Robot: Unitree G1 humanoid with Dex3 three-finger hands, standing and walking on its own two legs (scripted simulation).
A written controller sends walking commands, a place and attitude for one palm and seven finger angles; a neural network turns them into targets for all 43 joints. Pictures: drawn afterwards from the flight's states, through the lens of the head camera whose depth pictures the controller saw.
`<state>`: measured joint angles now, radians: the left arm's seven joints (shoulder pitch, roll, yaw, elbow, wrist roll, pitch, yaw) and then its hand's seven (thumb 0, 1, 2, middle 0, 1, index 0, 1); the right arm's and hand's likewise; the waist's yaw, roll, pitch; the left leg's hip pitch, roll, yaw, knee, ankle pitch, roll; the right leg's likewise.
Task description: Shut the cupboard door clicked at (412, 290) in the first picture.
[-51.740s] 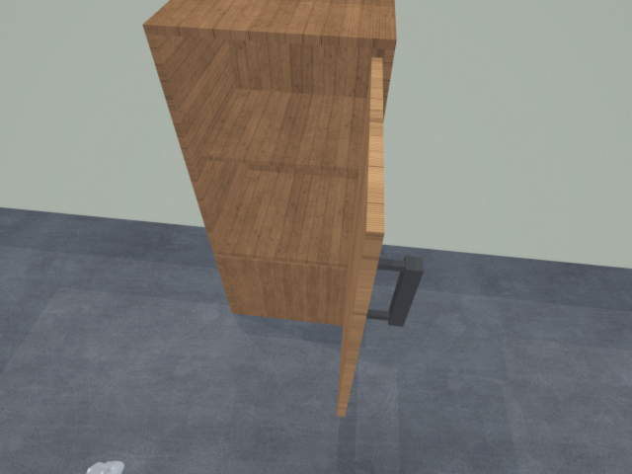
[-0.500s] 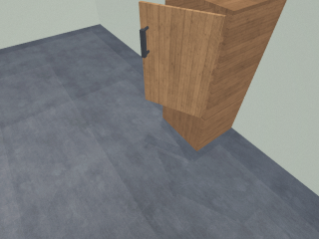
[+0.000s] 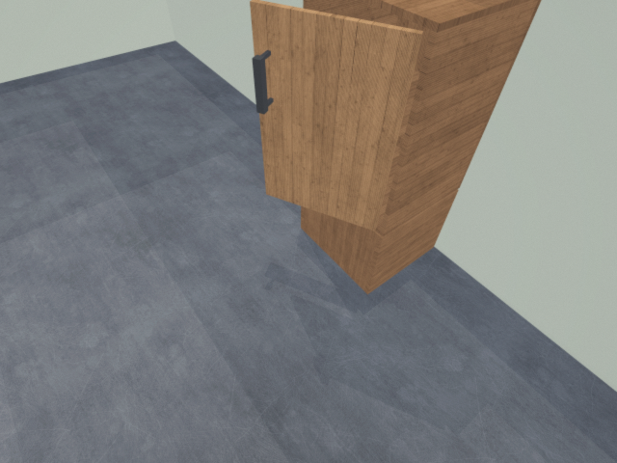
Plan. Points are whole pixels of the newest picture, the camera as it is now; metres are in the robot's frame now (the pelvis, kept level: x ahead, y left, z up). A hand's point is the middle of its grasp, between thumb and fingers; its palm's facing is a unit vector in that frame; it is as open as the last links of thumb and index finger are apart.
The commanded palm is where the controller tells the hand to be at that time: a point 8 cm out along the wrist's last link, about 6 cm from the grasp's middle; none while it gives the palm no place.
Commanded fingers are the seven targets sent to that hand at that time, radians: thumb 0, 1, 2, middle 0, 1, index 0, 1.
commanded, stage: look to check the result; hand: left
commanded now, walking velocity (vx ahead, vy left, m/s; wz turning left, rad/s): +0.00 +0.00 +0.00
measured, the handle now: (264, 82) +0.96 +0.15 +0.02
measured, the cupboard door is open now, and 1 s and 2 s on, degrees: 28 28 28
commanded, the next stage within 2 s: walk to a spot facing it in 0.48 s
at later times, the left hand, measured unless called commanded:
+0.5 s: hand out of the picture +0.05 +0.21 -0.17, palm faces -0.01 -0.96 -0.29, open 7.4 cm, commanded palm none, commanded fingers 0.00 0.90 0.90 -0.20 -0.30 -0.20 -0.30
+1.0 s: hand out of the picture +0.01 +0.21 -0.20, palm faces +0.18 -0.95 -0.25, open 7.3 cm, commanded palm none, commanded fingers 0.00 0.90 0.90 -0.20 -0.30 -0.20 -0.30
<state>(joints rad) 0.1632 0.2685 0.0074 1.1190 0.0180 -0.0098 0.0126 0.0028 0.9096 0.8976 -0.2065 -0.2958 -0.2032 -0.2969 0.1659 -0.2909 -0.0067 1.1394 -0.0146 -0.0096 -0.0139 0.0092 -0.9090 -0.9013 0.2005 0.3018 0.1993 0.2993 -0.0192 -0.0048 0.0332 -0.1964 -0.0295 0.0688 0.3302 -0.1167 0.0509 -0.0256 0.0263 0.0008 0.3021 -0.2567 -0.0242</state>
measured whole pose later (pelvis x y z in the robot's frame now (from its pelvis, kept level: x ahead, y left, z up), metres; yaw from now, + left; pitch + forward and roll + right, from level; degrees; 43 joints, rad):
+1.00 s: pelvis +0.02 +0.01 -0.02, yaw +11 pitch -3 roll +1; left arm 0.24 0.22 0.05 1.01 0.03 0.03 0.04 0.00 0.91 0.90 -0.21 -0.30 -0.20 -0.30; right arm 0.23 -0.19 -0.04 1.02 -0.02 0.07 0.01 0.01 -0.91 -0.90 0.20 0.30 0.20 0.30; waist -0.03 -0.05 0.12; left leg -0.36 0.02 0.08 0.74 -0.37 -0.01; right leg -0.06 -0.06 -0.16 0.60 -0.47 -0.01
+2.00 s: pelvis +0.07 +0.01 -0.02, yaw +49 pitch -1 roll +1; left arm 0.23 0.24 0.07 0.86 0.04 -0.03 -0.02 0.01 0.91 0.90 -0.20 -0.30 -0.20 -0.30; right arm 0.29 -0.23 -0.06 0.98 -0.03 0.04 0.02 0.01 -0.91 -0.90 0.20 0.30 0.20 0.30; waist -0.01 0.03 0.06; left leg -0.34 -0.02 -0.08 0.86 -0.51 0.02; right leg -0.36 -0.08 -0.11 0.65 -0.28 0.00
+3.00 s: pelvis +0.18 +0.28 -0.01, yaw +61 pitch +0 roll +0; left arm 0.19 0.14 0.06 0.96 0.03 0.02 0.02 0.00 0.93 0.90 -0.21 -0.30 -0.20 -0.30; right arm 0.21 -0.19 -0.04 1.01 -0.01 0.03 -0.02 0.01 -0.91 -0.90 0.20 0.30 0.20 0.30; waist -0.01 0.02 0.10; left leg -0.41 0.02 0.04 1.02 -0.49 -0.04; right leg -0.33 0.02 0.00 0.50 -0.18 -0.03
